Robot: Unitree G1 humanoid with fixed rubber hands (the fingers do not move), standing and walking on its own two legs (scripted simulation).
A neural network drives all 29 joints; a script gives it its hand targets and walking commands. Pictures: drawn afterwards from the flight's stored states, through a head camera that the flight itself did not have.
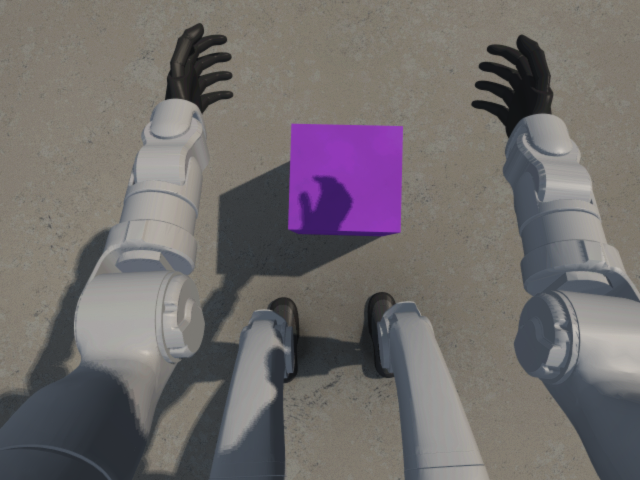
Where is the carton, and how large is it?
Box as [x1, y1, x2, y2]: [288, 124, 402, 235]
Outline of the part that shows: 291,124 288,229 297,233 349,235 386,235 400,232 402,126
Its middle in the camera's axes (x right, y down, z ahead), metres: +0.05 -0.10 +0.84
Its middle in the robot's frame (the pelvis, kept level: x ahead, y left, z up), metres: +0.48 -0.04 -0.51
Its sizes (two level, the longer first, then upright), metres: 0.210 0.200 0.250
